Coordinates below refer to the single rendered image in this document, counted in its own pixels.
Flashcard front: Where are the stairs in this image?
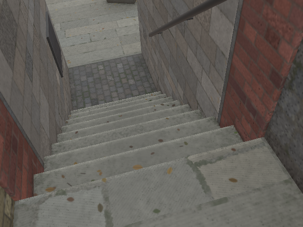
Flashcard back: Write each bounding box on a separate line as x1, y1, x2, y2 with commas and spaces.
33, 91, 243, 197

